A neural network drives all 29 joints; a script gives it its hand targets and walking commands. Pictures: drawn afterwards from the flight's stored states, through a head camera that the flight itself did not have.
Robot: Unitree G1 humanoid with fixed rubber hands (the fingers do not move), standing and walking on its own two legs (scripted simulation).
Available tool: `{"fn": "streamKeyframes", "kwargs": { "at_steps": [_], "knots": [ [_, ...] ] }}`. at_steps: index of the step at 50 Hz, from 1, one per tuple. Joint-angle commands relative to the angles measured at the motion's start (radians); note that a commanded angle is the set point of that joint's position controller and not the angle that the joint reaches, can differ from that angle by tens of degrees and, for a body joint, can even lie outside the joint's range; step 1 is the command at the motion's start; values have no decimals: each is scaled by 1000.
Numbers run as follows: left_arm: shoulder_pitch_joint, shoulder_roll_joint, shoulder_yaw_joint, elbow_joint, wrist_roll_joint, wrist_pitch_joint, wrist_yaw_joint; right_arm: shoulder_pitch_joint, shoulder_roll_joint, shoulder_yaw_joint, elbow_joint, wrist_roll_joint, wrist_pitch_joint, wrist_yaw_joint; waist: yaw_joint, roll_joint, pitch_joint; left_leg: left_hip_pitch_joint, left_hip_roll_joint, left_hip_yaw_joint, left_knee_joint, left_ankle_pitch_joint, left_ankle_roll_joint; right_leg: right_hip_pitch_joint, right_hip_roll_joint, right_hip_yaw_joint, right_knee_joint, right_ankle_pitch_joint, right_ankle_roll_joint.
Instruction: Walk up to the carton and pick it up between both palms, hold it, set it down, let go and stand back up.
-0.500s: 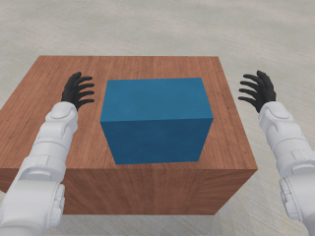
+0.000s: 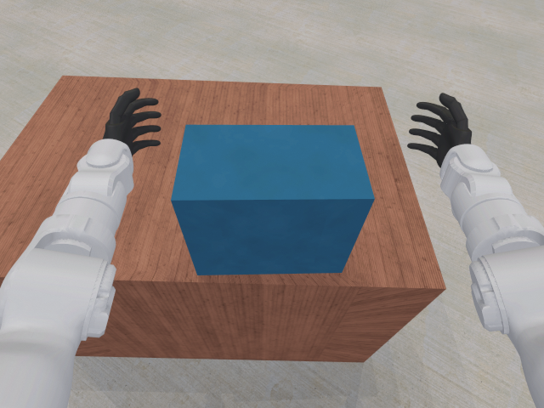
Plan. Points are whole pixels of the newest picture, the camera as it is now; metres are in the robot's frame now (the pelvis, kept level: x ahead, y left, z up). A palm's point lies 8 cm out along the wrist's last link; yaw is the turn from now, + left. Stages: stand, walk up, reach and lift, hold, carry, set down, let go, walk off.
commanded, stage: reach and lift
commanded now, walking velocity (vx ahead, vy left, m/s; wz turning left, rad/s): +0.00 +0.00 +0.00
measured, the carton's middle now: (270, 205) +0.47 +0.00 -0.01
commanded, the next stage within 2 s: none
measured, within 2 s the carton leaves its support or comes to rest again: neither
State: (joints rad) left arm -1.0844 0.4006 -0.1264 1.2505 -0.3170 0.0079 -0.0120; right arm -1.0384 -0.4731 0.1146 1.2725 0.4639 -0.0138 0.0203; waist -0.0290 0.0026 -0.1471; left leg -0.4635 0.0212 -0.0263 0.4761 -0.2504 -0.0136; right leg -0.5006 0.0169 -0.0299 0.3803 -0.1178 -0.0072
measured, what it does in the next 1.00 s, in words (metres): stands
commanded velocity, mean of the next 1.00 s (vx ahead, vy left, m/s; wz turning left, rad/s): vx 0.00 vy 0.00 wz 0.00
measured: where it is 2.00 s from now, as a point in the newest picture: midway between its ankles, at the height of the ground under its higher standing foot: outside the picture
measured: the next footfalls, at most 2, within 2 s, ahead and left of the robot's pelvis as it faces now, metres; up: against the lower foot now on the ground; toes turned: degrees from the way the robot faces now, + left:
none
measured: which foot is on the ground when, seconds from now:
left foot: down 0.00-1.00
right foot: down 0.00-1.00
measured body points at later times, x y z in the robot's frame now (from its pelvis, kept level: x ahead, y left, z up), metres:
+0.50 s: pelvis -0.03 +0.00 -0.03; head +0.09 -0.01 +0.40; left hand +0.46 +0.21 +0.03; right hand +0.44 -0.27 +0.03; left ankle -0.02 +0.12 -0.74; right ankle +0.03 -0.12 -0.74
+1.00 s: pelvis -0.02 -0.01 -0.04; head +0.09 +0.00 +0.40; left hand +0.47 +0.19 +0.04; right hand +0.46 -0.23 +0.04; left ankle -0.02 +0.12 -0.74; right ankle +0.03 -0.12 -0.74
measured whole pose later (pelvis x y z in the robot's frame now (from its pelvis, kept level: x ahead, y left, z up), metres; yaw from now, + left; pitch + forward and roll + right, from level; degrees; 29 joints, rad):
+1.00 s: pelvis -0.02 -0.01 -0.04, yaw +0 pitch +28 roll -1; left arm -1.14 0.30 -0.17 1.55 -0.36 -0.37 0.02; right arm -1.07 -0.33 0.09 1.42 0.41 -0.30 -0.01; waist -0.04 0.02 -0.28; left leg -0.93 0.02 -0.04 0.78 -0.33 -0.02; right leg -0.97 0.01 -0.04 0.70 -0.21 -0.01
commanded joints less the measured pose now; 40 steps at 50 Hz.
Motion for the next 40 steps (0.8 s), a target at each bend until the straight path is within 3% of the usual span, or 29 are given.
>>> {"fn": "streamKeyframes", "kwargs": {
  "at_steps": [1, 2, 3, 6, 7, 10, 11, 12, 13, 14, 16, 17, 20, 24, 25, 27, 29, 31, 34, 35, 36, 37, 38, 40],
  "knots": [
    [-365, 129, 4, -81, -5, -105, 1, -307, -150, -18, -119, 1, -89, -1, -11, 19, -585, 98, -30, 33, 4, 366, -37, 336, 17, -8, 71, 354, 33],
    [-373, 126, 4, -95, -16, -122, 9, -313, -155, -13, -128, 8, -100, -2, -11, 34, -610, 98, -30, 34, 16, 398, -43, 334, 15, -6, 84, 376, 36],
    [-312, 99, 7, 58, 9, -140, 2, -276, -117, -5, -21, -7, -109, -6, -4, 20, -501, 63, -25, 31, 32, 362, -31, 284, 5, -2, 84, 331, 29],
    [-410, 108, -29, 26, -43, -218, 12, -338, -132, -16, -63, 6, -164, 5, -4, 45, -581, 68, -18, 26, 48, 331, -46, 163, 8, -25, 108, 247, 25],
    [-433, 117, -29, -9, -47, -242, 24, -347, -149, -31, -78, -3, -181, 8, -7, 75, -653, 94, -18, 27, 78, 372, -58, 121, 11, -28, 124, 256, 21],
    [-447, 103, -60, 18, -82, -275, 29, -355, -176, -25, -17, 11, -212, 10, -33, 60, -736, 119, -8, 20, 133, 444, -69, 68, 25, -44, 153, 308, 20],
    [-420, 93, -63, 67, -88, -279, 22, -349, -161, 10, 7, 20, -218, 9, -32, 35, -697, 103, -6, 19, 154, 480, -68, 64, 23, -37, 156, 353, 24],
    [-414, 105, -48, 78, -75, -283, 15, -337, -169, 0, 27, 21, -227, 13, -16, 47, -753, 105, -9, 26, 153, 472, -72, 45, 28, -43, 163, 358, 27],
    [-384, 118, -40, 123, -75, -290, 7, -325, -158, 27, 44, 39, -237, 12, -12, 13, -717, 64, -15, 22, 171, 478, -63, 51, 23, -32, 177, 383, 39],
    [-403, 117, -54, 69, -84, -311, 2, -344, -172, 16, -5, 51, -266, 11, -16, 39, -792, 45, -13, 28, 193, 505, -70, 71, 24, -38, 202, 436, 39],
    [-390, 121, -26, 138, -65, -337, -3, -333, -149, 40, 49, 47, -291, 7, 6, 6, -785, -30, -16, 37, 182, 435, -60, 92, 22, -38, 219, 396, 47],
    [-368, 96, -41, 189, -74, -351, -7, -320, -131, 55, 92, 47, -297, 10, -5, -11, -743, -80, -17, 37, 180, 368, -52, 83, 15, -27, 228, 342, 52],
    [-409, 105, -80, 239, -102, -385, -6, -353, -131, 72, 80, 61, -308, 22, 6, -8, -713, -174, -20, 50, 161, 223, -32, 16, 11, -28, 233, 178, 50],
    [-485, 103, -120, 203, -159, -420, 12, -398, -98, 67, 43, 47, -314, 29, -9, -23, -826, -247, -26, 49, 215, 173, -26, -48, -2, -23, 285, 123, 54],
    [-439, 99, -139, 218, -175, -419, 9, -387, -94, 77, 18, 55, -317, 28, -13, -36, -826, -251, -26, 50, 227, 179, -24, -37, 3, -20, 296, 163, 53],
    [-442, 108, -116, 218, -165, -414, 2, -378, -100, 69, 15, 54, -322, 19, -10, -25, -880, -291, -34, 58, 248, 209, -23, 8, -3, -11, 317, 204, 57],
    [-466, 125, -110, 196, -144, -408, -1, -394, -91, 45, 17, 31, -318, 7, -7, -40, -875, -333, -41, 69, 247, 155, -15, 38, -2, -14, 330, 178, 63],
    [-482, 119, -98, 140, -135, -412, 1, -392, -79, 18, -42, 16, -324, -5, -28, -7, -951, -351, -43, 78, 274, 165, -20, 54, -6, -2, 349, 196, 64],
    [-474, 100, -78, 135, -104, -395, 14, -373, -77, -6, -13, 3, -301, -11, -30, 34, -966, -286, -41, 77, 270, 190, -31, 28, 5, -12, 339, 225, 53],
    [-450, 114, -47, 152, -83, -386, 15, -363, -66, -3, -10, -5, -292, -14, -14, 19, -937, -297, -46, 74, 278, 182, -27, 45, 6, -3, 339, 215, 57],
    [-469, 103, -48, 136, -83, -381, 13, -379, -68, -16, -16, -17, -292, -22, -29, 12, -946, -328, -48, 72, 277, 184, -27, 77, 0, 4, 338, 223, 52],
    [-472, 119, -29, 134, -81, -388, 17, -383, -54, -14, -24, -18, -294, -27, -18, -3, -950, -356, -53, 77, 277, 172, -25, 109, -1, 9, 347, 231, 59],
    [-476, 114, -35, 108, -77, -395, 19, -386, -48, -7, -61, -17, -299, -34, -28, -15, -948, -353, -51, 78, 271, 169, -23, 119, -3, 11, 350, 262, 63],
    [-460, 86, -27, 133, -60, -397, 23, -371, -23, -16, -35, -26, -297, -43, -26, 11, -891, -350, -50, 69, 249, 178, -27, 122, -9, 17, 339, 253, 60]
  ]
}}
